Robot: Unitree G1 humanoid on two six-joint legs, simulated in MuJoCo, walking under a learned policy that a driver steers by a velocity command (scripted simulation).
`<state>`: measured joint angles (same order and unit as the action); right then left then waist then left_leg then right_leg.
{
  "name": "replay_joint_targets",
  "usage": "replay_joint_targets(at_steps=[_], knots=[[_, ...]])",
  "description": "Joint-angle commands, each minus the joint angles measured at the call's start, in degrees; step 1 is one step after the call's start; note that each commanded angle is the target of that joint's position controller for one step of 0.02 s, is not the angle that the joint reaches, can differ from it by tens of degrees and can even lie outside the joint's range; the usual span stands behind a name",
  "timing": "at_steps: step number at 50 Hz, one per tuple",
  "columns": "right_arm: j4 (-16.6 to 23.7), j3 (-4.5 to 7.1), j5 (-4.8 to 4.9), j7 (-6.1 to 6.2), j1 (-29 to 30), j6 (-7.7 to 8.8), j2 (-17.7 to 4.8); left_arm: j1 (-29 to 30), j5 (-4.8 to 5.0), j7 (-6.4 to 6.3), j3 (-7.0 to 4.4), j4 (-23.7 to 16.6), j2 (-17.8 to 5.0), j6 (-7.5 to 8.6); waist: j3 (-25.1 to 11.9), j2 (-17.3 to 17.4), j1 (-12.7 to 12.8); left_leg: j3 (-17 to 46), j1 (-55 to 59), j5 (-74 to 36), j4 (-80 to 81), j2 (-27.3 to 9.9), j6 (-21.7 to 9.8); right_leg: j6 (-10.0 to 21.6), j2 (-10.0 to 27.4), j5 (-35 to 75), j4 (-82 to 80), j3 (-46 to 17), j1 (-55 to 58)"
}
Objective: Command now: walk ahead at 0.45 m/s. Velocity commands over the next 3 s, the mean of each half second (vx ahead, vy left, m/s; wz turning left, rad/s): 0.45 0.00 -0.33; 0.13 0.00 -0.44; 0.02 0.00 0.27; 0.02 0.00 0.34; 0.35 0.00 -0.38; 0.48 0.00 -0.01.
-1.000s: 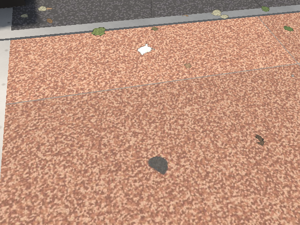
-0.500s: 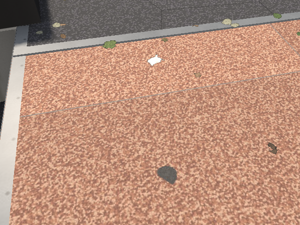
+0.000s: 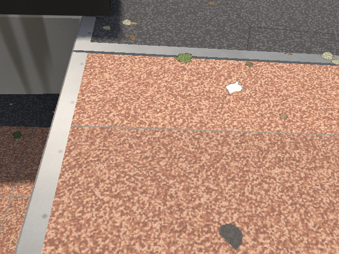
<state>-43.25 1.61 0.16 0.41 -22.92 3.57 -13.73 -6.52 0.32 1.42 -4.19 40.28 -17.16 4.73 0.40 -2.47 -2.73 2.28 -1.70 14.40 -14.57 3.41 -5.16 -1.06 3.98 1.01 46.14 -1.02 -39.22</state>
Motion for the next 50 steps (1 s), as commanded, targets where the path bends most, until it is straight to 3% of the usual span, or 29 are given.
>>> replay_joint_targets(at_steps=[1,4,7,9,11,12,13,14,15,16,17,18,20,22,24,26,28,31,32,33,34,35,36,37,39,41,44,48,50], knots=[[1.68,2.71,-0.08,0.94,-1.33,0.86,-10.2,8.87,0.89,0.98,0.48,-4.71,-1.2,0.72,3.44,7.59,-2.03,2.74,-2.09,-19.28,7.33,-11.47,-2.61,0.19,-1.03,8.48,-8.99,2.86,0.58],[0.02,2.86,-0.14,0.87,-2.67,0.93,-10.7,12.65,1.38,2.16,0.9,-5.79,-1.13,1.03,6.08,6.59,-3.04,1.35,1.1,-18.91,8.18,-13.66,-2.7,1.94,-1.65,9.43,-14.43,3.03,0.07],[-1.15,3.11,-0.18,1.05,-3.05,0.38,-11.1,14.3,1.37,3.41,1.0,-6.72,-1.61,1.61,5.78,6.19,-2.56,-0.98,7.75,-32.57,4.15,-15.57,-2.44,4.67,-3.85,3.99,-17.58,4.14,-0.32],[-1.02,3.45,-0.44,1.78,-2.57,-0.2,-12.34,11.08,1.1,3.6,0.27,-6.19,-3.32,1.58,1.12,8.67,-0.33,-2.55,12.05,-56.13,-3.45,-15.85,-1.23,7.01,-7.43,-1.56,-16.74,6.47,4.9],[-0.28,3.64,-1.04,2.44,-0.82,-1.3,-13.65,-1.41,1.08,2.85,-1.47,-3.27,-6.96,1.06,-7.04,9.99,6.19,-4.5,12.08,-71.84,-20.67,-14.63,0.48,9.87,-10.67,-3.49,-17.3,7.84,19.36],[1.13,3.42,-1.34,2.5,1.59,-1.12,-13.9,-11.38,0.89,1.94,-2.38,-1.71,-9.11,0.66,-12.59,7.85,11.61,-5.01,-0.86,-61.89,-35.02,-13.79,1.72,13.01,-5.71,-0.62,-17.54,0.42,38.16],[3.24,1.4,-2.06,1.72,-4.12,-0.1,-6.63,-18.32,0.16,1.65,-3.61,-0.63,-14.52,0.57,-21.18,-7.27,8.77,-3.35,-29.75,-12.36,-62.91,-2.97,7.76,25.33,11.43,-6.83,-15.33,-29.99,65.11],[2.59,1.03,-1.01,0.48,-3.81,2.1,-8.77,-18.64,1.12,1.12,-2.79,0.41,-10.24,0.31,-26.79,-5.93,9.72,5.64,-38.6,16.23,-70.93,1.4,7.23,27.45,15.27,-15.74,-24.78,-46.62,69.51],[5.33,1.94,1.83,-0.4,3.42,3.7,-11.43,-14.85,0.96,0.34,-2.35,-0.41,-8.83,-0.05,-15.92,-3.88,10.1,7.42,-43.82,11.96,-69.5,-2.86,5.94,23.44,12.92,-20.51,-27.7,-37.92,61.31],[6.79,1.55,1.93,-0.54,7.68,4.79,-11.55,-10.66,0.77,0.0,-1.86,-1.46,-7.5,-0.26,-8.74,1.58,8.23,6.06,-43.16,7.68,-64.53,-5.39,5.08,21.28,10.66,-18.74,-29.9,-31.44,50.38],[7.12,1.72,0.56,-0.35,9.26,5.11,-10.9,-7.56,0.49,0.05,-1.43,-2.16,-6.47,-0.27,-3.21,5.43,5.56,4.5,-40.86,6.08,-59.07,-6.73,5.21,20.11,8.06,-12.71,-31.49,-27.16,40.51],[7.18,2.1,-0.52,-0.15,8.28,4.67,-10.86,-5.72,-0.18,-0.09,-1.0,-2.97,-5.6,-0.11,-1.3,4.78,3.14,4.16,-36.97,4.73,-56.02,-8.18,5.61,19.65,5.9,-7.19,-33.06,-23.56,33.64],[7.47,2.1,-0.79,0.02,5.69,3.16,-9.77,-3.46,-0.15,-0.49,-1.15,-3.97,-5.89,-0.12,0.3,1.45,0.53,2.51,-33.17,4.91,-50.95,-9.1,7.62,20.2,4.28,3.28,-34.14,-19.88,24.99],[8.49,1.39,-1.45,0.58,7.22,2.31,-7.85,-3.07,-0.25,-0.98,-1.39,-3.73,-7.29,0.15,0.89,1.04,0.14,-0.27,-28.8,1.87,-41.69,-7.69,9.77,19.05,1.85,20.56,-32.45,-13.01,16.97],[9.2,0.71,-1.99,0.92,10.45,2.09,-5.67,-4.09,0.22,-1.51,-1.95,-2.92,-8.51,-0.67,-1.93,-0.5,1.86,-1.9,-22.89,-8.1,-31.86,-4.84,10.48,15.33,-2.47,22.85,-29.15,-8.22,14.38],[10.18,0.85,-1.03,0.87,14.12,1.81,-5.84,-8.05,1.32,-2.04,-2.1,-1.5,-8.63,-2.01,-4.93,-1.41,4.28,-1.3,-20.55,-16.71,-24.26,-2.07,10.78,12.72,-3.04,17.15,-26.25,-9.7,17.21],[11.37,1.27,-0.28,0.65,15.86,1.72,-6.83,-9.19,1.63,-2.56,-2.21,-1.14,-8.69,-3.41,-5.94,-2.58,4.61,1.23,-20.26,-17.24,-18.99,-1.18,10.48,11.27,-1.94,9.55,-22.91,-14.4,20.83],[11.32,2.79,-0.62,0.37,12.74,2.14,-9.34,-6.48,1.08,-3.17,-2.0,-2.33,-7.16,-4.66,-6.71,-3.67,1.36,2.86,-16.17,-18.17,-11.54,-2.24,7.74,8.01,-1.72,2.36,-14.13,-19.43,24.11],[11.32,3.26,-1.35,0.62,10.69,2.47,-10.62,-6.92,0.64,-3.09,-1.35,-3.03,-4.69,-4.56,-8.71,-2.09,0.75,4.41,-9.81,-24.56,-9.27,-6.55,5.48,5.54,-4.54,-3.34,-7.48,-17.99,22.41],[12.13,3.67,-2.34,1.38,7.38,2.15,-13.55,-8.85,-0.73,-2.98,-0.01,-4.26,-0.81,-4.34,-14.39,7.67,0.67,15.23,2.29,-43.33,-11.56,-19.42,0.98,2.38,-9.4,-25.18,8.14,-11.45,14.85],[11.74,3.52,-3.05,0.84,7.1,1.18,-13.92,-18.44,0.39,-2.39,0.48,-4.44,-1.47,-4.04,-21.07,23.19,5.32,33.86,11.73,-45.22,-10.61,-31.7,-10.64,-0.02,-12.01,-43.78,20.73,-8.12,4.15],[12.53,3.29,-1.62,0.51,9.52,0.53,-11.37,-20.5,0.55,-2.29,-0.73,-2.11,-6.63,-4.86,-19.95,17.42,4.85,36.89,8.56,-29.21,-8.52,-29.93,-11.51,-1.86,-7.38,-39.42,27.97,-8.41,1.48],[13.32,2.44,-1.27,0.67,10.91,-0.09,-8.24,-15.23,0.94,-2.57,-1.76,-2.09,-9.36,-6.16,-14.78,11.38,2.73,27.85,4.22,-19.73,-8.0,-25.61,-8.71,-3.11,-5.95,-34.66,31.53,-6.77,0.28],[13.35,1.95,-1.68,0.57,13.26,-0.77,-7.5,-11.93,1.05,-3.04,-2.13,-2.8,-9.46,-7.59,-11.47,7.32,2.73,21.9,-1.63,-13.89,-6.95,-22.36,-6.79,-3.7,-4.69,-30.77,31.22,-5.82,0.71],[12.86,1.94,-2.25,0.5,16.73,-1.37,-8.9,-10.48,0.66,-3.27,-1.88,-4.36,-7.62,-8.98,-5.95,9.27,4.06,14.28,-12.91,-11.39,-3.95,-17.79,-6.03,-4.15,-3.8,-26.69,28.08,-4.63,5.31],[12.0,1.86,-2.49,0.37,16.78,-1.39,-8.41,-11.71,0.26,-3.29,-1.05,-4.27,-4.53,-8.97,-5.89,10.75,4.4,9.18,-14.96,-13.13,-3.06,-15.67,-6.47,-4.1,-4.4,-26.02,21.86,-2.62,9.21],[10.72,1.85,-1.56,0.16,16.65,-1.56,-7.86,-10.09,-0.93,-3.09,-0.01,-4.55,-2.7,-8.52,-7.8,10.65,3.42,8.15,-13.48,-15.21,-3.61,-17.33,-8.24,-3.24,-3.02,-26.31,10.7,-2.33,13.41],[8.94,2.21,-0.65,-0.38,16.25,-2.6,-9.41,-9.06,-0.83,-2.16,0.21,-4.43,-3.41,-8.16,-7.83,12.24,2.27,8.09,-13.89,-7.89,-3.99,-17.56,-8.13,-1.42,-3.33,-21.92,-4.15,0.19,20.61],[7.99,1.9,0.1,-0.39,16.24,-3.18,-9.07,-11.28,-0.69,-1.66,0.16,-3.34,-3.04,-7.79,-6.84,11.49,4.21,6.71,-16.44,-3.65,-6.02,-16.18,-5.9,0.86,-4.4,-14.46,-16.95,1.87,27.29]])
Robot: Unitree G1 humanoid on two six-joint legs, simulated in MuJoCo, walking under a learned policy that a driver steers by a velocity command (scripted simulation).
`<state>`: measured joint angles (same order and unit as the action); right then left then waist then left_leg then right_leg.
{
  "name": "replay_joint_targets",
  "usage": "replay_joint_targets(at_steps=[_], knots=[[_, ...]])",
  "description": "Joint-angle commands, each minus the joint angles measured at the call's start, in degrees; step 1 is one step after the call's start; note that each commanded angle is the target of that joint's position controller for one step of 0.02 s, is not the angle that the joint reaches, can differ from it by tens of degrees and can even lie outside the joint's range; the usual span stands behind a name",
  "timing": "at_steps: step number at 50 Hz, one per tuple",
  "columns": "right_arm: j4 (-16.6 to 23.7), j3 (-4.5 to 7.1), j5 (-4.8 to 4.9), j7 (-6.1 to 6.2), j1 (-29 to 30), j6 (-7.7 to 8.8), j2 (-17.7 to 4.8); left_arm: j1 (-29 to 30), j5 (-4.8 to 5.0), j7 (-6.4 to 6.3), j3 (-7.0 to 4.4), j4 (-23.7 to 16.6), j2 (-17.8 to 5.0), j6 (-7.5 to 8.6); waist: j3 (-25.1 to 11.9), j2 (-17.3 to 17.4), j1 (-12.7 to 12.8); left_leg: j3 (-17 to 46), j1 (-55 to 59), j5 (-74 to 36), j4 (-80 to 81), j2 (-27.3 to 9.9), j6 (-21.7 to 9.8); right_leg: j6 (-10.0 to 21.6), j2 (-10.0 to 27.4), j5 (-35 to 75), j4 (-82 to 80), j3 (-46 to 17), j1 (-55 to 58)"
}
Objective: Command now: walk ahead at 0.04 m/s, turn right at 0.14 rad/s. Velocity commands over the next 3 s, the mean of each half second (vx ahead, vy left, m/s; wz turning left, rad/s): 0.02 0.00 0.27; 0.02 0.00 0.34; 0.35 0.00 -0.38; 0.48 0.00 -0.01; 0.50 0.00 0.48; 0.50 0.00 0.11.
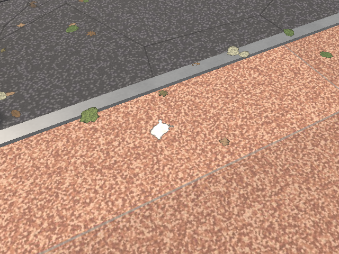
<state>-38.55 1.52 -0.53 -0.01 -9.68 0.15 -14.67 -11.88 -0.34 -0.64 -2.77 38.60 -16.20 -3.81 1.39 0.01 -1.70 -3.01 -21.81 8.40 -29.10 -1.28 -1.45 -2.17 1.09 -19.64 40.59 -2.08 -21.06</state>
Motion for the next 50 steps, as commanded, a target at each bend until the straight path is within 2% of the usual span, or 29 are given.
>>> replay_joint_targets(at_steps=[1,2,3,4,5,7,10,14,16,17,18,19,20,21,23,24,26,28,31,34,35,36,37,38,39,41,43,47,50], knots=[[1.62,1.27,1.18,-0.05,-0.67,0.4,-6.16,-5.49,-0.49,0.42,-1.15,-1.96,-4.37,1.05,-7.03,7.39,3.0,11.32,-0.21,6.75,8.02,-9.49,-5.87,3.71,-0.22,9.52,-16.98,0.34,14.59],[1.41,0.14,0.03,-0.61,-1.75,0.9,-3.04,-6.53,-1.53,-0.01,-1.4,-2.26,-7.22,1.25,-7.52,-0.4,1.92,7.34,-5.35,12.72,1.68,-5.73,-1.01,6.56,8.33,13.3,-19.62,-9.52,19.6],[1.75,-0.4,-0.24,-1.09,-4.29,1.48,-0.37,-1.79,-1.97,-0.16,-1.09,-1.98,-7.64,1.17,-6.16,-10.99,-2.45,1.93,-0.49,13.68,0.92,-1.49,2.44,10.83,13.36,6.48,-20.45,-12.01,8.66],[1.41,0.28,-0.36,-0.85,-0.32,1.25,-3.62,1.55,-2.31,0.16,-0.47,-2.72,-4.46,1.58,-2.98,-9.85,-0.27,2.97,5.15,8.94,0.45,-1.83,3.21,10.05,10.11,-5.87,-22.75,-9.67,1.17],[1.71,0.94,-0.22,-0.72,2.15,1.07,-5.24,1.83,-2.63,0.2,-0.44,-2.31,-3.96,2.05,-0.48,-9.2,0.51,2.65,4.7,5.41,0.24,-0.97,3.08,7.28,7.35,-11.07,-23.05,-7.41,0.68],[1.32,1.66,0.04,-0.05,1.67,0.38,-7.18,0.81,-1.8,-0.26,-1.24,-1.62,-6.43,2.8,1.67,-10.09,1.24,2.95,2.07,3.74,-1.23,-0.58,2.48,5.94,7.03,-7.81,-22.59,-5.93,2.08],[1.53,2.29,1.01,-0.12,0.3,0.17,-7.38,-2.49,-0.72,-1.46,-2.3,-1.07,-8.08,2.81,1.82,-7.65,2.26,2.67,-2.63,4.66,-6.02,0.25,1.15,8.11,10.17,3.02,-20.39,-5.52,5.79],[3.06,2.88,0.65,-0.7,-1.51,-0.42,-5.99,-0.32,0.05,-2.97,-2.96,-2.03,-7.52,2.51,-0.89,-7.29,2.16,2.45,-3.65,7.12,-12.28,-0.49,0.47,10.92,14.21,17.3,-15.3,-4.74,7.17],[3.63,3.55,0.78,-0.9,-2.72,-0.69,-6.93,-0.9,-0.02,-3.32,-3.28,-2.07,-7.25,2.48,-2.17,-3.19,2.28,3.91,-1.74,-3.0,-10.35,-0.7,-0.78,8.82,12.02,16.53,-11.47,-0.42,6.37],[3.77,4.03,0.89,-0.82,-3.61,-0.74,-7.94,-1.21,-0.31,-3.47,-3.47,-2.27,-7.04,2.41,-2.66,1.12,2.51,6.85,-0.19,-11.56,-7.94,-1.3,-2.27,6.57,8.92,13.71,-7.41,3.44,5.27],[3.72,4.67,0.88,-0.35,-5.11,-0.69,-9.78,-0.31,-0.65,-3.48,-3.24,-2.96,-5.78,2.4,-3.69,7.69,2.13,14.46,2.79,-17.05,-3.19,-4.24,-5.81,3.11,3.68,10.19,0.65,7.84,1.73],[3.85,5.18,-0.1,-0.03,-8.99,-0.48,-12.36,2.57,-0.53,-3.49,-2.67,-4.22,-4.0,2.38,-6.35,14.88,-0.48,28.62,9.98,-21.82,3.76,-10.29,-12.73,-0.58,-3.27,-1.18,12.27,8.07,-5.9],[3.37,5.27,-1.07,0.03,-12.22,0.39,-13.2,5.45,-0.17,-3.18,-1.89,-5.49,-1.89,2.52,-9.87,18.01,-2.57,38.41,18.59,-20.98,8.19,-15.34,-17.66,-0.94,-5.54,-20.01,23.74,0.4,-14.6],[4.31,5.09,-0.95,0.13,-10.49,1.41,-13.17,3.84,0.11,-2.81,-1.88,-5.05,-2.4,2.67,-12.07,12.61,-1.64,38.5,20.64,-18.5,7.55,-15.91,-17.05,-0.52,-4.13,-19.61,31.08,-4.81,-16.33],[5.88,4.89,0.59,0.81,-3.85,1.58,-12.13,2.11,0.06,-2.68,-2.44,-3.64,-4.56,2.99,-10.07,4.3,1.45,32.47,15.85,-15.0,6.27,-13.49,-12.97,-0.18,-2.04,-11.8,30.02,-5.56,-16.41],[6.33,4.66,1.09,1.28,-1.75,0.94,-11.13,2.18,-0.2,-2.79,-2.66,-3.3,-5.15,3.19,-9.72,4.4,2.1,29.7,13.39,-11.76,6.94,-11.46,-11.17,-0.39,-1.27,-8.95,24.91,-4.93,-14.07],[6.82,4.87,0.78,1.7,-0.91,-0.56,-10.69,1.89,0.13,-2.26,-2.21,-2.69,-3.6,3.43,-8.94,6.77,1.94,26.56,10.16,-8.28,7.76,-7.9,-9.78,-1.4,-2.77,-6.41,16.75,-2.37,-9.41],[7.0,5.3,0.66,2.35,-1.2,-1.44,-10.81,2.23,0.66,-1.57,-1.68,-2.62,-2.46,3.82,-9.17,8.21,1.45,26.46,8.86,-4.9,8.59,-6.85,-9.57,-1.46,-3.72,-5.61,9.21,-2.11,-5.04],[7.69,5.97,0.88,2.7,-0.35,-3.19,-11.74,0.84,1.31,-0.34,-1.74,-2.13,-3.39,4.82,-8.38,10.64,1.05,29.62,7.29,-0.2,10.04,-6.98,-9.61,-0.99,-4.8,-2.7,-0.08,-1.56,-0.58],[8.02,5.87,2.43,2.69,1.61,-3.92,-10.82,-4.17,1.04,0.05,-2.63,-0.11,-4.3,5.62,-7.06,9.95,3.59,28.76,2.8,7.73,8.23,-4.2,-6.22,1.44,-4.33,6.71,-15.8,0.37,8.11],[7.69,5.38,2.03,2.62,-0.04,-3.6,-8.82,-4.96,-0.05,-0.13,-3.42,0.1,-6.73,5.58,-6.81,5.83,2.95,25.03,-2.56,14.19,2.53,-0.84,-3.31,3.58,1.89,7.31,-18.84,-4.36,13.3],[7.73,4.4,0.96,2.46,-2.02,-3.13,-5.16,-3.73,-1.66,-0.34,-4.09,-1.48,-11.29,5.12,-5.64,-8.54,1.19,14.55,-11.72,22.92,-13.07,8.08,0.6,9.66,15.61,5.79,-24.66,-20.99,15.35],[9.12,5.86,0.58,2.47,-0.08,-1.83,-9.18,-1.66,-3.52,0.06,-4.43,-2.43,-12.62,5.36,-2.62,-15.63,1.52,13.82,-13.88,28.05,-25.46,8.29,2.63,17.39,22.14,6.13,-27.6,-31.57,5.59],[7.62,6.59,0.68,2.31,-0.97,-1.45,-11.54,3.02,-2.91,-0.26,-3.54,-4.05,-9.52,5.74,-1.17,-10.67,0.1,15.83,-12.94,23.92,-33.14,6.53,3.2,17.4,19.53,4.68,-27.35,-27.41,4.07],[5.64,6.61,0.96,2.16,-2.35,-1.72,-11.44,5.86,-1.5,-0.52,-2.8,-4.09,-6.83,5.79,-0.33,-7.46,-0.97,15.59,-12.9,19.65,-36.01,6.64,3.79,14.85,15.53,4.45,-26.19,-21.11,4.0],[3.55,5.85,0.56,2.36,-4.29,-2.47,-8.63,6.91,0.05,-0.87,-1.69,-4.0,-4.39,5.79,-0.6,-6.38,-0.76,14.85,-12.74,14.57,-39.73,6.43,5.59,13.25,11.77,10.64,-24.37,-14.71,6.51],[3.89,4.83,0.97,2.14,-2.71,-2.44,-6.33,5.09,-0.25,-1.04,-0.95,-3.13,-2.78,5.54,-1.78,-6.49,0.2,12.63,-9.96,12.49,-34.55,5.38,6.85,13.48,9.71,15.86,-23.44,-10.09,8.44],[5.12,2.41,0.51,1.46,1.81,-2.03,-1.9,0.42,-0.09,-0.95,-1.11,-0.85,-4.45,4.61,-4.28,-10.93,3.6,5.4,1.65,16.47,-11.34,1.51,7.68,13.39,8.12,11.7,-22.36,-8.65,10.53],[3.49,3.57,1.49,1.1,-0.65,-1.06,-5.4,-3.01,1.87,-0.9,-2.35,-0.06,-9.19,3.38,-0.18,-10.77,3.3,0.67,8.35,11.07,4.52,4.85,4.63,13.73,8.31,-9.06,-23.96,-14.96,6.1]])
Over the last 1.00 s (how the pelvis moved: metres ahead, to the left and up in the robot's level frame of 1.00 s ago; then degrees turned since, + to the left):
0.45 -0.01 -0.02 -28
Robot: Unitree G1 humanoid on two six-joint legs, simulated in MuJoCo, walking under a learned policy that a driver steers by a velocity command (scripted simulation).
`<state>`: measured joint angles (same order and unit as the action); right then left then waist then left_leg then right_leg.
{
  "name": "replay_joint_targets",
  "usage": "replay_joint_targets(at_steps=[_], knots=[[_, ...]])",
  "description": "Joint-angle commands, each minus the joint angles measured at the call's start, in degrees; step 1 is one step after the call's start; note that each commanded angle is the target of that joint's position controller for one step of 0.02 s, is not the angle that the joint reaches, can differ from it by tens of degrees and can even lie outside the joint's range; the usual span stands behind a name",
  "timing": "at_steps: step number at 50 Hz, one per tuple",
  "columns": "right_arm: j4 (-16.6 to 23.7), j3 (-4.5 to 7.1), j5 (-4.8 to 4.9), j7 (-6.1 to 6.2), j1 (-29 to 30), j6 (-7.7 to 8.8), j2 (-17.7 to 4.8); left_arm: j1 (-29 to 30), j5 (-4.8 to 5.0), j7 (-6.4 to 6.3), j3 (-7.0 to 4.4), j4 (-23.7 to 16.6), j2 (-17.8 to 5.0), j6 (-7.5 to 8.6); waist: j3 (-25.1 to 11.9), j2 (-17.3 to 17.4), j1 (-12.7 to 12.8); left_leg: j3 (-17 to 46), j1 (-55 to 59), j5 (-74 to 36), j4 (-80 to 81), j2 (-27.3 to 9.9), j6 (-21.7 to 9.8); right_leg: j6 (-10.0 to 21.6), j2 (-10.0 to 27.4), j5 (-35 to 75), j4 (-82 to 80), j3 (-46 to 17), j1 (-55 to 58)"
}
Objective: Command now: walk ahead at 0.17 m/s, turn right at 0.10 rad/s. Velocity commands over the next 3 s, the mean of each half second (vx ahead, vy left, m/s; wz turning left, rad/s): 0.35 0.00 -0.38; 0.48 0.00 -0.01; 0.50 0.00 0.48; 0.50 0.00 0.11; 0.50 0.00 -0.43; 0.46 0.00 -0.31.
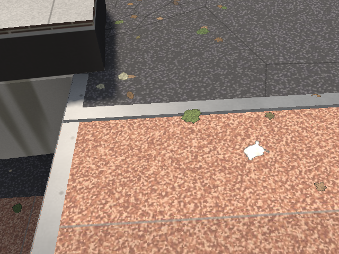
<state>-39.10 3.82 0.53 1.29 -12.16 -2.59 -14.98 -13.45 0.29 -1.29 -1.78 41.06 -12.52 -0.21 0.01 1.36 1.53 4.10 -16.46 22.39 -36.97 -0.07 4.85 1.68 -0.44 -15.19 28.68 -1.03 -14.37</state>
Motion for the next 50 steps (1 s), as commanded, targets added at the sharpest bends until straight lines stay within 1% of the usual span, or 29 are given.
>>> replay_joint_targets(at_steps=[1,2,3,4,5,6,7,8,10,14,18,20,21,22,23,24,25,26,27,28,29,31,34,39,45,46,48,49,50], knots=[[3.2,1.49,0.51,-0.17,0.15,2.32,-5.76,-2.0,1.49,-0.33,-3.25,-2.33,-12.68,-0.13,1.99,-10.72,-0.87,-5.42,7.16,-4.66,16.35,3.19,-3.89,8.92,9.26,-15.95,-12.01,-17.46,-3.45],[2.56,1.7,0.4,0.09,-3.51,3.03,-6.72,-0.65,1.24,-0.22,-2.59,-2.74,-10.75,0.46,0.59,-8.71,-3.03,-1.4,15.08,-5.87,16.74,-1.16,-6.61,6.73,8.19,-16.15,-9.46,-17.61,-9.21],[0.98,2.54,-0.83,0.32,-9.41,3.78,-10.15,3.79,1.0,0.07,-1.47,-4.79,-6.5,1.56,-1.22,-0.49,-5.91,6.22,22.13,0.99,15.78,-8.03,-10.43,3.01,3.14,-14.42,0.05,-9.91,-18.91],[-1.01,3.67,-1.24,-0.37,-13.79,4.4,-13.05,6.68,1.46,0.23,-0.99,-7.04,-4.8,2.66,-1.48,11.26,-7.26,19.42,20.98,14.28,22.08,-15.85,-16.02,0.22,-2.91,-14.0,12.99,0.28,-24.65],[-0.6,3.28,-1.62,-0.44,-12.59,5.37,-11.59,9.83,1.71,0.36,-2.04,-8.44,-8.54,3.36,4.27,11.96,-8.29,27.0,18.05,16.86,27.1,-21.44,-19.82,0.11,0.39,-16.92,22.11,-2.54,-30.86],[-0.57,2.55,-1.61,0.05,-11.27,6.35,-8.88,8.62,2.16,0.64,-2.87,-7.67,-9.62,3.59,6.14,9.96,-6.89,26.21,18.51,15.76,27.54,-21.32,-19.61,0.55,1.49,-15.62,29.05,-4.96,-34.14],[-0.46,2.19,-1.0,0.3,-9.85,6.85,-7.48,5.93,2.0,1.03,-2.9,-6.29,-8.87,3.53,5.82,8.67,-5.31,22.82,20.81,13.01,27.19,-19.57,-18.1,0.73,2.08,-13.1,32.22,-5.64,-36.62],[-0.7,2.09,-0.42,0.3,-9.2,7.16,-6.89,5.44,1.79,1.48,-2.88,-6.04,-8.37,3.54,6.4,7.8,-4.89,19.18,22.33,7.78,27.6,-19.1,-16.95,0.79,3.07,-9.44,33.0,-6.56,-39.15],[-0.53,2.01,-0.67,0.13,-7.76,7.38,-6.26,6.71,1.42,2.39,-2.41,-5.95,-6.74,3.6,6.07,5.43,-4.84,10.32,20.22,-4.55,28.82,-16.59,-14.95,-0.1,3.92,-2.69,30.87,-4.97,-36.71],[-0.79,2.93,-0.2,-0.19,-5.99,7.33,-8.75,9.46,1.08,3.94,-1.2,-7.45,-4.81,3.29,4.8,5.62,-5.06,-1.98,12.8,-14.53,29.32,-13.74,-13.52,-2.25,5.38,5.77,20.3,0.07,-25.69],[-2.02,3.98,0.89,-0.58,-7.67,6.92,-12.04,11.57,1.18,4.66,-1.42,-9.36,-6.89,2.81,5.8,4.75,-5.17,-5.79,11.51,-14.22,28.15,-15.95,-12.45,0.19,4.43,5.29,12.73,3.27,-18.71],[-2.04,4.22,1.07,-0.73,-6.92,6.36,-13.19,8.08,1.06,4.65,-2.49,-9.2,-8.93,2.61,3.84,4.55,-2.03,-8.75,11.87,-28.49,20.93,-16.06,-11.13,2.87,1.25,3.49,9.81,6.24,-11.53],[-1.94,3.95,0.96,-0.66,-6.79,6.06,-12.74,1.36,1.04,4.44,-3.93,-7.4,-11.04,2.44,-0.46,2.96,1.75,-12.31,10.44,-39.41,10.3,-14.04,-9.49,4.37,-1.71,4.4,7.65,8.04,-1.74],[-1.59,3.08,0.33,-0.41,-8.5,6.1,-10.71,-8.23,1.4,3.77,-5.93,-4.9,-14.48,2.09,-6.26,0.47,5.89,-14.74,4.0,-42.42,-4.08,-11.32,-7.36,6.23,-4.17,3.92,7.43,7.34,12.77],[1.2,1.06,-2.04,-0.25,-9.71,6.59,-4.9,-14.19,1.69,2.63,-7.33,-4.37,-21.12,1.78,-10.6,-14.51,5.99,-15.1,-15.14,-10.55,-27.54,-5.7,-2.85,12.9,9.75,-3.67,1.93,-17.89,27.89],[3.44,0.0,-0.8,-0.36,-9.89,8.43,-3.74,-13.34,1.6,3.01,-6.65,-6.54,-22.69,2.72,-20.8,-18.5,3.88,-1.8,-25.8,11.86,-40.56,2.46,-1.95,21.45,19.8,-20.43,-12.73,-50.14,34.17],[4.03,1.42,1.77,-0.74,-3.93,9.5,-9.89,-11.16,1.21,3.41,-5.34,-6.62,-17.74,3.66,-14.13,-9.88,6.02,2.06,-31.92,6.32,-43.47,-0.81,-3.06,18.16,19.54,-22.67,-16.32,-46.17,30.23],[4.66,1.31,2.3,-0.88,-1.8,10.13,-10.24,-9.29,0.69,3.42,-4.69,-6.28,-15.89,4.13,-8.1,-8.79,4.5,0.86,-32.91,1.58,-41.21,-3.4,-4.86,16.33,17.93,-19.62,-15.06,-38.55,23.46],[4.12,1.15,0.79,-0.36,-1.5,10.32,-9.71,-5.29,0.34,3.42,-4.15,-6.8,-14.49,4.25,-4.6,-3.95,1.97,0.67,-29.42,-2.77,-36.59,-5.88,-5.35,14.46,15.43,-12.4,-14.09,-32.17,14.92],[3.37,1.47,-0.41,-0.11,-2.64,9.93,-9.6,-1.89,-0.35,3.36,-3.5,-7.33,-12.54,4.28,-3.05,-4.66,-0.5,0.96,-24.97,-5.93,-32.15,-7.69,-5.53,13.21,12.84,-5.8,-14.15,-25.91,8.29],[2.61,1.49,-0.55,-0.37,-4.02,9.2,-9.22,0.28,-0.94,3.2,-3.06,-7.88,-11.42,4.3,-2.38,-6.42,-2.08,0.75,-21.66,-8.34,-30.7,-8.38,-5.51,12.79,10.97,-2.88,-15.59,-22.57,4.08],[0.92,1.24,-0.81,-0.6,-5.69,7.9,-7.89,1.02,-0.84,2.87,-2.67,-6.93,-10.45,5.06,-2.4,-6.22,-2.96,-0.73,-19.82,-11.79,-28.32,-8.22,-4.39,13.35,9.94,4.73,-17.29,-17.6,1.03],[1.59,0.62,-0.82,-0.37,-0.86,6.91,-6.47,-1.25,-0.53,2.47,-2.45,-4.2,-10.68,5.9,0.59,-4.38,-1.45,-1.13,-24.08,-20.58,-20.28,-8.61,-2.93,12.54,9.56,12.06,-19.09,-11.7,1.64],[2.8,-0.36,0.26,-1.85,6.96,7.95,-4.75,-4.6,-0.42,1.44,-2.4,-0.8,-11.98,5.98,2.83,-3.72,2.32,-2.76,-23.73,-34.48,-4.46,-6.41,-4.12,8.32,9.22,14.78,-20.91,-4.99,6.23],[6.11,-1.23,0.91,-4.89,13.85,8.6,-3.47,-8.46,-0.34,1.05,-2.73,3.03,-12.52,4.44,5.93,-2.21,4.9,-3.43,-28.38,-28.56,4.96,-3.03,-7.1,7.71,12.88,24.8,-17.85,-0.87,19.62],[6.63,-1.28,0.84,-5.38,14.1,8.7,-3.43,-8.55,-0.3,0.9,-2.8,3.29,-12.68,4.02,5.41,-2.5,4.59,-4.34,-28.04,-25.9,5.58,-2.19,-7.85,7.5,13.37,30.15,-15.99,-0.21,21.62],[6.86,-0.84,0.52,-5.82,11.81,8.61,-4.53,-7.63,-0.31,0.31,-3.03,2.96,-13.81,3.29,1.83,-4.67,2.46,-7.91,-22.12,-19.68,5.49,1.14,-9.82,6.45,13.14,51.59,-9.38,1.71,23.83],[6.44,-0.14,0.33,-5.68,8.63,8.36,-5.97,-7.32,-0.38,-0.18,-3.19,2.61,-14.64,2.83,-1.23,-6.29,0.51,-9.77,-17.36,-16.27,4.72,3.34,-10.99,5.88,12.79,63.38,-3.82,2.39,24.77],[5.16,1.1,0.35,-5.28,1.64,8.2,-8.6,-6.52,-0.62,-0.56,-3.22,2.14,-15.25,2.32,-5.55,-6.9,-3.39,-10.26,-8.05,-15.64,5.5,5.22,-12.64,5.1,11.87,69.31,5.72,3.45,23.02]])
Over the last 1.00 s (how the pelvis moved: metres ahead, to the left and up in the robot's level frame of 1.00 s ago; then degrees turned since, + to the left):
0.04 -0.04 0.01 22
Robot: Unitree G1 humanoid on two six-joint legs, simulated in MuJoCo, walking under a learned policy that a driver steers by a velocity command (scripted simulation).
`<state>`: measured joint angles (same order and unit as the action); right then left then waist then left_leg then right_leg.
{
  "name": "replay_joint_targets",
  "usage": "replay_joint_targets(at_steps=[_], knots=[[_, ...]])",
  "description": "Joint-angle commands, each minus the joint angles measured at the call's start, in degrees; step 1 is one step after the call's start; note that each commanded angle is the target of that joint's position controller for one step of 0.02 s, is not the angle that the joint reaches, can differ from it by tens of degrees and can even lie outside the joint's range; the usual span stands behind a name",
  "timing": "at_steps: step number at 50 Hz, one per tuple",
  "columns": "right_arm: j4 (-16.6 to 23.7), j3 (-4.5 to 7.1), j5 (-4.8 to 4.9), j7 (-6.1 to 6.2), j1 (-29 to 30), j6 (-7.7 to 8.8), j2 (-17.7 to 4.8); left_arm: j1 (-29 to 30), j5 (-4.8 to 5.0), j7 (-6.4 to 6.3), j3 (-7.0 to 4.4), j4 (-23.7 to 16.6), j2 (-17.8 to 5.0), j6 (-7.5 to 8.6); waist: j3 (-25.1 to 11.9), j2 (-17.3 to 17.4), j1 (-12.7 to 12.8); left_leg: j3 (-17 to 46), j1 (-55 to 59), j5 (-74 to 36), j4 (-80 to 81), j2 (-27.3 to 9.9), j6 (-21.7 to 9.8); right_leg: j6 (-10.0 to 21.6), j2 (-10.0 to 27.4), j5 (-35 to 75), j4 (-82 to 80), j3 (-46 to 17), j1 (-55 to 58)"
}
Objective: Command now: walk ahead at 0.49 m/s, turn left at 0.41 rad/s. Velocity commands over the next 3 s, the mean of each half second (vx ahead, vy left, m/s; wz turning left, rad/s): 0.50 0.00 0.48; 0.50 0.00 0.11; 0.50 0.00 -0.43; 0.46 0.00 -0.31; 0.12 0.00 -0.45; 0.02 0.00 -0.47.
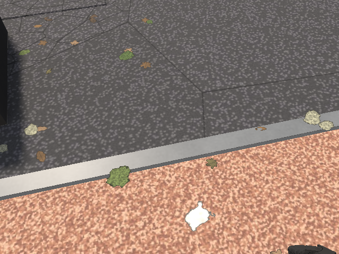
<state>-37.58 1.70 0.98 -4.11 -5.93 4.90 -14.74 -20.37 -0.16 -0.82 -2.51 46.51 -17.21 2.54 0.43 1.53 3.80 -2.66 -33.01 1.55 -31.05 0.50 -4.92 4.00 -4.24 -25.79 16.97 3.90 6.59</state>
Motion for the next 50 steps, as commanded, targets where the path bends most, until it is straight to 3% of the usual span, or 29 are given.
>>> replay_joint_targets(at_steps=[1,2,3,4,5,6,7,10,12,14,16,18,21,22,23,24,25,26,27,28,31,34,37,42,45,47,48,49,50], knots=[[2.24,4.53,0.03,0.92,-13.88,0.56,-11.72,2.27,-0.21,-1.36,-2.28,-4.32,-10.62,-0.3,-10.79,-5.7,-11.29,1.64,25.2,-0.03,2.27,1.98,-5.86,0.97,14.33,72.78,30.79,-0.06,-8.19],[1.59,6.17,-0.66,1.51,-20.53,0.29,-18.12,-3.23,-1.3,-0.79,-0.38,-6.79,-4.85,1.11,-19.85,7.15,-9.91,28.94,52.33,2.92,0.24,-14.45,-16.74,-4.11,5.77,35.74,56.37,0.31,-34.76],[1.07,5.29,0.18,1.95,-21.72,0.15,-14.39,-3.32,-1.4,0.46,0.51,-6.4,-4.43,3.15,-26.62,9.07,-10.05,50.09,60.77,8.22,9.13,-20.34,-20.86,-4.78,-1.34,-5.1,65.44,-9.18,-46.25],[1.32,4.39,0.0,2.55,-19.77,-0.32,-11.47,2.88,1.28,1.57,-0.6,-8.62,-8.3,4.63,-19.17,5.08,-11.41,42.36,56.46,13.28,11.24,-18.05,-16.87,-3.83,3.03,-1.24,66.55,-12.98,-52.26],[2.16,4.07,-0.05,2.83,-15.76,-0.64,-10.52,7.01,1.93,1.9,-0.19,-10.4,-8.07,5.52,-11.76,0.24,-9.99,35.39,47.05,12.19,12.82,-16.19,-14.75,-3.16,5.79,3.02,62.07,-11.86,-52.95],[2.86,3.73,-0.13,2.9,-12.08,-0.87,-9.76,8.62,0.78,1.73,-0.2,-10.8,-7.37,5.82,-5.82,-4.15,-7.4,30.8,37.45,6.94,14.65,-13.77,-13.51,-3.3,7.4,5.15,56.03,-10.46,-51.21],[3.68,3.26,-0.66,3.01,-9.7,-0.81,-8.74,7.85,-0.25,1.47,-0.65,-10.79,-7.56,5.38,-3.05,-3.75,-5.05,27.19,30.65,1.68,16.4,-11.75,-13.02,-3.9,8.93,6.75,52.19,-10.11,-47.63],[3.72,3.32,-0.59,3.49,-7.04,-0.68,-9.1,4.55,-1.02,0.99,-0.29,-10.29,-5.81,3.6,-1.06,0.03,-1.91,21.52,19.37,-6.73,18.84,-8.75,-13.53,-7.24,9.75,8.38,44.77,-7.94,-42.12],[2.98,3.84,-0.33,4.1,-7.31,-0.73,-10.82,8.17,-1.2,0.63,0.51,-11.46,-4.07,3.22,0.23,0.88,-2.7,17.01,14.06,-7.91,19.0,-6.04,-12.11,-8.91,8.88,14.67,35.51,-6.28,-39.48],[1.94,4.17,0.18,4.57,-9.02,-1.2,-11.61,13.43,-1.09,0.8,1.12,-12.42,-2.63,3.44,0.13,1.74,-5.11,14.5,11.75,-3.7,17.54,-3.23,-9.39,-9.2,6.81,24.88,24.73,-5.58,-35.05],[0.71,4.38,0.44,4.76,-12.26,-1.73,-12.16,17.18,-0.21,1.16,0.92,-13.2,-3.15,3.81,-1.0,2.6,-7.3,16.56,13.3,0.96,16.24,-3.64,-7.92,-9.26,4.67,31.08,18.34,-5.96,-32.07],[0.09,4.41,0.88,4.9,-13.5,-2.12,-11.95,18.13,0.49,1.41,0.18,-13.63,-4.87,4.13,-1.55,3.78,-7.27,20.47,17.02,5.6,13.35,-5.17,-6.76,-8.51,4.55,30.44,14.4,-8.23,-31.12],[-0.14,4.16,0.36,4.97,-13.14,-2.43,-10.75,14.62,0.69,1.71,-1.24,-12.71,-7.01,4.69,-2.29,5.7,-4.8,24.59,21.9,7.58,7.44,-7.91,-4.76,-5.5,5.45,25.02,12.27,-8.56,-27.67],[-0.27,3.69,0.04,4.85,-13.49,-2.49,-9.23,10.79,0.39,1.6,-1.87,-11.65,-7.52,4.87,-3.42,5.65,-2.91,23.82,21.82,5.55,3.84,-6.61,-3.58,-3.85,5.38,23.36,10.9,-7.43,-22.58],[0.07,2.57,-0.42,4.51,-14.14,-2.31,-6.23,5.0,-0.49,1.32,-2.62,-11.16,-9.35,5.19,-8.15,3.11,-0.16,20.75,19.48,5.87,-6.66,-3.59,-1.61,-0.93,9.95,21.23,10.99,-11.11,-12.95],[0.66,1.2,-0.17,4.31,-21.23,-1.79,-2.0,-1.13,-1.67,1.1,-3.78,-10.3,-14.15,4.96,-16.52,-10.29,-1.16,13.82,4.49,20.14,-26.47,3.68,2.45,6.99,22.23,14.32,9.17,-30.78,6.47],[0.72,1.12,1.15,4.33,-23.74,-1.31,-3.78,-6.06,-0.2,1.96,-4.48,-7.37,-14.4,4.12,-18.34,-22.03,-0.69,11.52,-8.23,32.4,-39.37,4.44,4.0,12.18,28.15,-3.83,0.79,-52.32,10.89],[0.47,2.37,1.59,4.44,-18.71,-1.37,-8.99,-3.41,0.51,1.99,-3.26,-8.35,-9.77,4.01,-10.59,-13.05,0.87,13.67,-12.58,28.08,-44.22,1.75,3.95,10.12,26.05,-11.2,-1.37,-48.9,5.64],[1.77,2.67,0.93,4.53,-12.48,-1.49,-10.16,-0.28,0.27,1.8,-2.61,-8.66,-7.83,3.64,-5.17,-8.11,1.02,11.5,-12.97,23.44,-44.12,-0.32,3.81,8.13,23.71,-5.99,-1.13,-39.78,-0.83],[2.73,2.54,-0.07,4.55,-9.09,-1.4,-9.57,2.16,-0.25,1.78,-2.06,-8.73,-6.6,3.43,-1.87,-5.64,0.26,10.3,-11.67,20.21,-41.3,-1.9,3.67,7.72,21.08,1.78,-1.71,-33.14,-6.85],[2.41,2.22,-0.31,3.99,-9.79,-1.45,-6.61,4.25,-0.33,1.68,-1.25,-7.7,-4.27,3.69,-0.47,-8.53,-2.8,8.14,-5.71,15.54,-33.74,-5.05,3.84,7.61,16.55,14.77,-4.78,-23.39,-13.85],[3.14,1.36,-0.82,3.83,-6.68,-1.41,-4.58,2.84,0.45,1.53,-1.82,-6.0,-6.26,3.85,0.29,-7.05,-2.47,6.35,-6.52,12.11,-24.95,-5.75,4.78,9.21,16.77,22.68,-7.03,-18.7,-14.08],[3.94,0.59,-0.79,3.35,-1.5,-0.76,-3.17,1.68,0.8,1.31,-2.12,-4.5,-7.78,3.27,0.86,-6.11,-0.82,5.07,-4.43,3.51,-13.33,-5.52,5.25,8.42,15.78,25.64,-7.97,-13.99,-13.76],[5.8,0.62,0.12,2.26,6.36,-0.1,-3.6,-2.73,1.59,1.28,-2.21,-1.41,-9.01,2.22,2.68,-5.98,1.7,3.46,-0.03,-2.68,-2.42,-3.38,4.85,7.07,16.65,26.13,-7.0,-11.74,-11.39],[6.81,1.12,0.1,1.64,7.69,0.36,-4.85,-3.7,1.83,0.99,-2.51,-0.1,-9.79,1.24,3.14,-6.22,0.61,3.52,2.13,1.74,1.32,-2.55,2.7,5.82,18.58,30.5,-3.97,-12.97,-7.44],[4.83,2.6,-0.35,1.98,-0.12,0.67,-7.35,-2.25,1.95,0.72,-2.58,-0.04,-10.44,0.67,-1.18,-5.8,-4.73,1.77,15.1,2.45,5.2,-0.28,0.64,4.01,16.38,43.38,5.02,-11.4,-8.52],[2.68,4.0,-0.81,2.63,-8.77,0.62,-10.3,-1.85,1.43,0.7,-1.93,-0.59,-8.92,0.79,-7.37,-4.66,-8.81,3.68,29.24,1.25,4.22,-2.68,-1.2,2.22,13.34,42.84,15.75,-9.33,-14.3],[1.41,5.21,-1.6,3.54,-19.4,0.15,-15.31,-1.7,-0.6,0.67,-0.25,-2.72,-4.31,1.16,-17.2,4.55,-12.23,18.06,46.43,-0.31,2.34,-16.24,-4.7,-0.33,8.31,21.55,35.25,-6.42,-26.91],[0.81,5.19,-1.88,3.15,-19.55,-0.3,-16.44,-8.77,1.16,0.78,0.71,-3.0,-0.7,2.14,-22.59,17.82,-8.51,41.0,56.51,13.36,10.04,-25.49,-11.98,-2.54,1.59,-8.08,50.12,-8.74,-44.24]])
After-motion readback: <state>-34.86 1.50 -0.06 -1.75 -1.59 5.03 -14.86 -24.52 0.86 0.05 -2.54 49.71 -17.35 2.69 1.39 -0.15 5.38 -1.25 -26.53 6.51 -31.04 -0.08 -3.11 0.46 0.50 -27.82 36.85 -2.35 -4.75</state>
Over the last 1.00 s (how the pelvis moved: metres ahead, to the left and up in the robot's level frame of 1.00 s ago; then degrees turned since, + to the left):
0.42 -0.16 -0.02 -13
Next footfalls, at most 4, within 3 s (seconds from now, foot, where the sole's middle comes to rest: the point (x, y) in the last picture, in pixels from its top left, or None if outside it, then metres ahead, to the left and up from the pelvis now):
0.02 left None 0.19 0.09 -0.76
0.46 right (216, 248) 0.49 -0.10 -0.76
0.96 left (137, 201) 0.66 0.23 -0.76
1.50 right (185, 138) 0.99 0.04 -0.76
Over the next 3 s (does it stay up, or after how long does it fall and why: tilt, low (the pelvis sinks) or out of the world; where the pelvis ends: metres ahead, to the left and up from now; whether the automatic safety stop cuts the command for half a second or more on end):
stays up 1.24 0.12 0.02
